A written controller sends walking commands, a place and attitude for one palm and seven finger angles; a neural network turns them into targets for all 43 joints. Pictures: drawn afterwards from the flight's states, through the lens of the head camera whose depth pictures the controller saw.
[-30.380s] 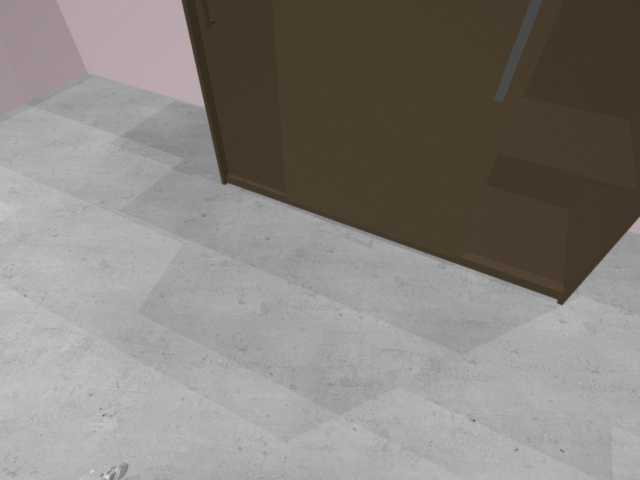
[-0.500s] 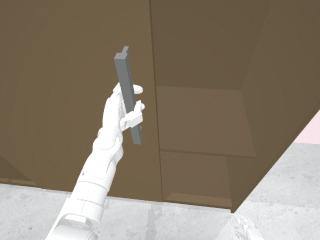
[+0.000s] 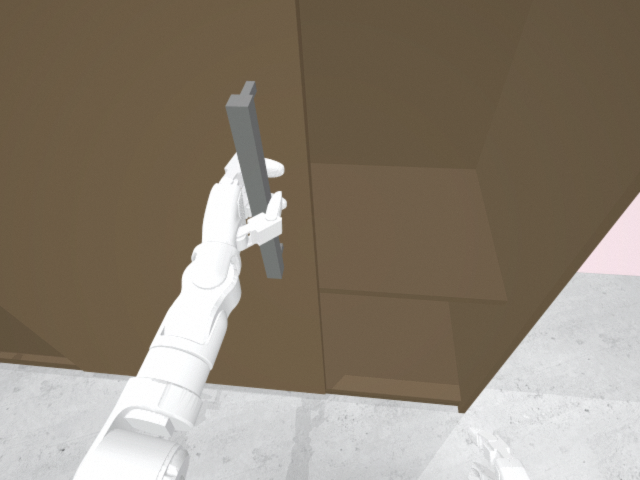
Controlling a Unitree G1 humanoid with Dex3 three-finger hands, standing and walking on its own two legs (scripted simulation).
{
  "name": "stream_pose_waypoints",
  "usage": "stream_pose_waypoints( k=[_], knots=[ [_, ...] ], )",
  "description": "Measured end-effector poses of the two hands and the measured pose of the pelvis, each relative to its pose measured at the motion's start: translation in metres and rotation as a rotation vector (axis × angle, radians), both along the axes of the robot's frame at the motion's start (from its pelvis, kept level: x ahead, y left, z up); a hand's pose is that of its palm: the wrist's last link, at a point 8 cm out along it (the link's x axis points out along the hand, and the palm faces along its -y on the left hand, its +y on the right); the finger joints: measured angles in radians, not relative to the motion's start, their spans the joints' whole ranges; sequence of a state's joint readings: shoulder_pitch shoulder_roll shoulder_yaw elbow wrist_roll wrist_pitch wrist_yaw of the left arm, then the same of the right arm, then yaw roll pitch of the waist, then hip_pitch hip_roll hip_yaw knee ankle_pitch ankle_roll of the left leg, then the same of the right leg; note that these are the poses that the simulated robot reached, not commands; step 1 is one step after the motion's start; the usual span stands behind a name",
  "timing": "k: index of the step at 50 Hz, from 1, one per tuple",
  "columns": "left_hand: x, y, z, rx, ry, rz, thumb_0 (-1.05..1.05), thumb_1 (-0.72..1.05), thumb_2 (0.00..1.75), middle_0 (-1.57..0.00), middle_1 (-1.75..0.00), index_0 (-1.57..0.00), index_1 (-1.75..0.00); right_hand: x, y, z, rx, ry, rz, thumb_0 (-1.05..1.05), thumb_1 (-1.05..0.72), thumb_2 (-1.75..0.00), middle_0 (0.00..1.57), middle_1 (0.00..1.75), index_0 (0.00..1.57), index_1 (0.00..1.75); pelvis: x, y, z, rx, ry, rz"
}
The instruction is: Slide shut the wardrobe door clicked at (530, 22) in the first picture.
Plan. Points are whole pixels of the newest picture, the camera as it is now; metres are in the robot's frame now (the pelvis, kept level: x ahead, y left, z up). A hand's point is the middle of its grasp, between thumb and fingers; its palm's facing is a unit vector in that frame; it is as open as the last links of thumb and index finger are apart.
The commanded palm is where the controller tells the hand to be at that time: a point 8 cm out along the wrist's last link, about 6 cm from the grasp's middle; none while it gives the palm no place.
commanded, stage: step sideways, sliding the door along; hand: left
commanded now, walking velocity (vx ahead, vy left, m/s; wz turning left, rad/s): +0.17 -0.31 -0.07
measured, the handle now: (264, 195) +0.44 +0.12 +0.12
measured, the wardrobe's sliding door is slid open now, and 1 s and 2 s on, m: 0.40 0.35 0.08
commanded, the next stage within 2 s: none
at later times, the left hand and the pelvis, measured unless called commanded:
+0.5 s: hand (282, 216) +0.40 +0.09 +0.13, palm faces +0.18 -0.98 -0.09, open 6.2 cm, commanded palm +0.37 +0.07 +0.14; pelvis +0.00 -0.07 -0.01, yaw +0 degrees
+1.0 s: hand (322, 215) +0.40 +0.04 +0.13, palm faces +0.34 -0.93 -0.10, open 6.4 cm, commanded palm +0.37 +0.01 +0.13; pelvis +0.05 -0.18 -0.01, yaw +6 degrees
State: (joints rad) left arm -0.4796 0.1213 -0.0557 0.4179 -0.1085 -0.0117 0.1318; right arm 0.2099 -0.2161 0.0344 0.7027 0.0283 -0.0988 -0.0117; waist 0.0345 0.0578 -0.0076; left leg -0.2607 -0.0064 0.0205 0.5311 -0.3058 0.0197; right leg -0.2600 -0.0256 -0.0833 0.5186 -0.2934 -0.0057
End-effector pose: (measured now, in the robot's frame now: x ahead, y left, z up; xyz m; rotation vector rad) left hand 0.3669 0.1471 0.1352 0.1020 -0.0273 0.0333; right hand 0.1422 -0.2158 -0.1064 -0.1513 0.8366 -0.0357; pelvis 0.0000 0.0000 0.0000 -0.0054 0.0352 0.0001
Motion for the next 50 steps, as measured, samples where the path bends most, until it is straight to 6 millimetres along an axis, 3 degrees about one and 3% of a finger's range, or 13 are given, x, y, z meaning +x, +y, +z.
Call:
stream_pose_waypoints(
  k=[7,16,21,28,34,39,44,50],
  knots=[
    [0.004,0.005,0.000,0.088,-0.047,-0.023,-0.04,0.64,0.81,-0.42,-1.40,-0.31,-1.40,-0.003,-0.020,0.001,-0.032,-0.007,-0.089,0.01,-0.91,-0.90,0.20,0.30,0.20,0.30,-0.006,-0.011,-0.004,0.011,-0.020,-0.052],
    [0.000,-0.004,0.000,0.068,-0.038,0.092,-0.02,0.68,0.85,-0.45,-1.40,-0.26,-1.40,-0.012,-0.054,-0.017,-0.029,0.095,-0.085,0.01,-0.91,-0.90,0.20,0.30,0.20,0.30,-0.004,-0.044,-0.008,-0.015,-0.050,-0.017],
    [0.000,-0.010,-0.003,0.006,-0.060,0.129,-0.01,0.72,0.86,-0.45,-1.40,-0.23,-1.40,-0.008,-0.072,-0.007,-0.079,0.132,-0.057,0.02,-0.91,-0.90,0.20,0.30,0.20,0.30,0.000,-0.059,-0.005,0.018,-0.048,-0.002],
    [-0.001,-0.016,-0.004,-0.001,-0.079,0.163,0.00,0.75,0.85,-0.40,-1.40,-0.19,-1.40,0.016,-0.083,-0.008,-0.053,0.104,-0.004,0.01,-0.91,-0.90,0.20,0.30,0.20,0.30,-0.002,-0.080,-0.006,0.006,-0.080,0.019],
    [-0.001,-0.025,-0.005,0.002,-0.099,0.232,0.00,0.72,0.85,-0.41,-1.40,-0.21,-1.40,0.045,-0.089,-0.020,0.012,0.090,0.082,0.01,-0.91,-0.90,0.20,0.30,0.20,0.30,0.015,-0.118,-0.018,-0.024,-0.117,0.036],
    [-0.001,-0.036,-0.005,0.012,-0.094,0.288,-0.01,0.71,0.86,-0.44,-1.40,-0.21,-1.40,0.077,-0.109,-0.018,0.016,0.067,0.097,0.01,-0.91,-0.90,0.20,0.30,0.20,0.30,0.027,-0.144,-0.016,-0.030,-0.126,0.098],
    [-0.001,-0.049,-0.005,-0.010,-0.099,0.283,0.00,0.71,0.85,-0.45,-1.40,-0.22,-1.40,0.106,-0.134,-0.004,-0.050,0.001,0.100,0.01,-0.91,-0.90,0.20,0.30,0.20,0.30,0.037,-0.151,-0.013,-0.013,-0.078,0.116],
    [-0.002,-0.068,-0.006,0.028,-0.130,0.301,-0.01,0.70,0.84,-0.45,-1.40,-0.20,-1.40,0.132,-0.149,-0.006,0.002,-0.031,0.142,0.01,-0.91,-0.90,0.19,0.30,0.20,0.30,0.048,-0.178,-0.013,-0.015,-0.102,0.110]
  ],
)
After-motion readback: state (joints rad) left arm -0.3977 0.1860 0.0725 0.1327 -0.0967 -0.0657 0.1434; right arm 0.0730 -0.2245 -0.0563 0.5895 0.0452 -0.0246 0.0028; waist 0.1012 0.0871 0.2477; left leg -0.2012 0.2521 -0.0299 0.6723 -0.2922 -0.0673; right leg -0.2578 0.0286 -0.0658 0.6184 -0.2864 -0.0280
